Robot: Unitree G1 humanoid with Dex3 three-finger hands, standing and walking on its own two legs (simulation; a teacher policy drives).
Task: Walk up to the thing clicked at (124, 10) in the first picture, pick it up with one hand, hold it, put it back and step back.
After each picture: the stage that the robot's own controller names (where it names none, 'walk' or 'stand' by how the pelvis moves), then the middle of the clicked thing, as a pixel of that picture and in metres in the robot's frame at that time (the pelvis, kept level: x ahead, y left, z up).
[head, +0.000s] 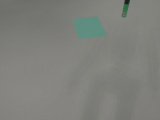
stand; (125, 8) +2.06 -0.62 -0.66
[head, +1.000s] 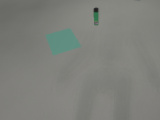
walk; (96, 16) +2.01 -0.08 -0.63
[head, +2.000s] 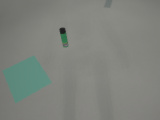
walk; (64, 37) +1.43 +0.30 -0.65
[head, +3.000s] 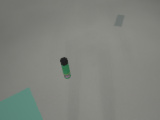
walk; (65, 68) +0.97 +0.25 -0.65
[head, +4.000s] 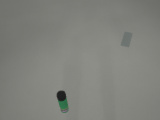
walk; (63, 102) +0.62 +0.22 -0.64
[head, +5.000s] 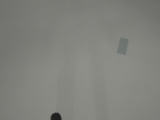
stand; out of the picture +0.44 +0.20 -0.64
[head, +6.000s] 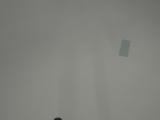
stand; out of the picture +0.42 +0.20 -0.66
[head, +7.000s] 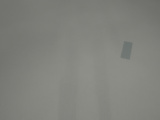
stand; out of the picture +0.38 +0.21 -0.66
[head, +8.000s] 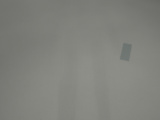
stand; out of the picture +0.38 +0.20 -0.66
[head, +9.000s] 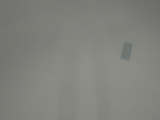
stand; out of the picture +0.38 +0.20 -0.66
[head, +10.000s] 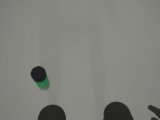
go down; (41, 79) +0.44 +0.21 -0.41
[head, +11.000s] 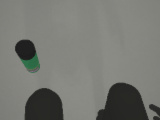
go down; (29, 58) +0.47 +0.21 -0.27
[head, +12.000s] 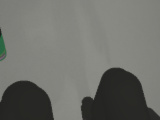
close in; out of the picture +0.47 +0.24 -0.18
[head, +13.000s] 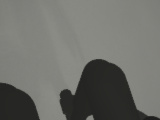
close; out of the picture +0.46 +0.27 -0.16
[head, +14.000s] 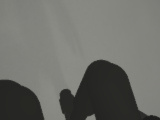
lift; out of the picture +0.42 +0.26 -0.17
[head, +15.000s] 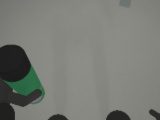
lift; (25, 81) +0.33 +0.19 +0.04
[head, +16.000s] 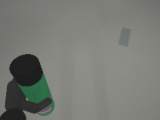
hold; (37, 90) +0.31 +0.16 +0.05
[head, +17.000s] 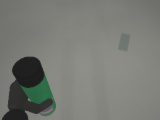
hold; (38, 91) +0.31 +0.16 +0.05
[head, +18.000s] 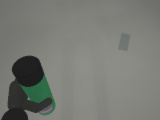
crouch; (38, 90) +0.31 +0.17 +0.05
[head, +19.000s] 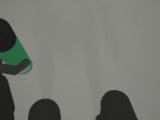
crouch; (12, 52) +0.44 +0.20 -0.03
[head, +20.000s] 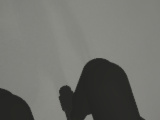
lower; out of the picture +0.46 +0.27 -0.17
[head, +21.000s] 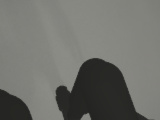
lower; out of the picture +0.47 +0.28 -0.16
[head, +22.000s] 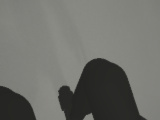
lower; out of the picture +0.45 +0.28 -0.17
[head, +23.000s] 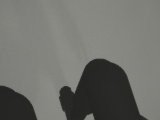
lower; out of the picture +0.45 +0.27 -0.16
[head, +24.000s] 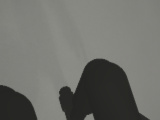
loosen; out of the picture +0.44 +0.27 -0.17
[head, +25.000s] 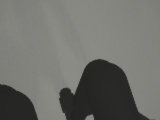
withdraw; out of the picture +0.44 +0.27 -0.17
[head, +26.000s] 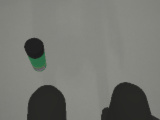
walk; (37, 57) +0.47 +0.21 -0.27
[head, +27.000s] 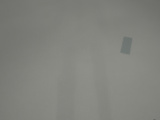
stand; out of the picture +0.38 +0.18 -0.59
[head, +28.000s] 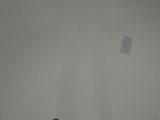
stand; out of the picture +0.39 +0.19 -0.60
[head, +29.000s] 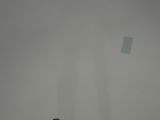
stand; out of the picture +0.39 +0.19 -0.60
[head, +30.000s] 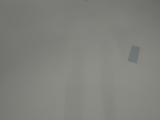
stand; out of the picture +0.41 +0.19 -0.66
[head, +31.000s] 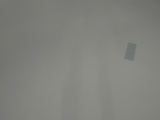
stand; out of the picture +0.39 +0.20 -0.66
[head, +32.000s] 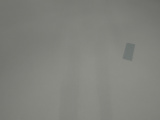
walk; out of the picture +0.38 +0.20 -0.66
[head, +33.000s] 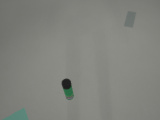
walk; (68, 90) +0.60 +0.17 -0.63
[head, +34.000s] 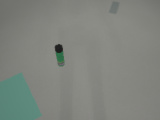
walk; (60, 56) +0.98 +0.22 -0.64
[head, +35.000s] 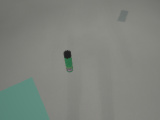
stand; (68, 61) +1.01 +0.18 -0.63
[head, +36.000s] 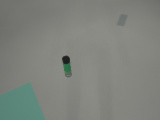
stand; (67, 67) +0.98 +0.18 -0.66
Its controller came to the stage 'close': yes
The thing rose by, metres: 0.69
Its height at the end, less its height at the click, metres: +0.00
